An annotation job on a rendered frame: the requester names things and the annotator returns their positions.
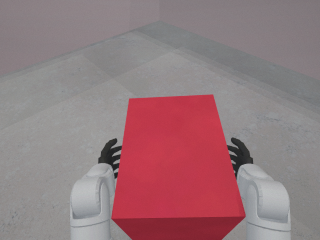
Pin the left robot forearm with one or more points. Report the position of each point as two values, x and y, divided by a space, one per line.
90 204

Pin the right robot forearm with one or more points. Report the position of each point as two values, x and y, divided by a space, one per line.
267 204

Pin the robot left hand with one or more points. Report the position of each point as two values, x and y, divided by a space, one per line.
106 155

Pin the carton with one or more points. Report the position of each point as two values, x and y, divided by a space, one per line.
175 178

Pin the robot right hand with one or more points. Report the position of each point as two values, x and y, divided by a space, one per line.
243 155

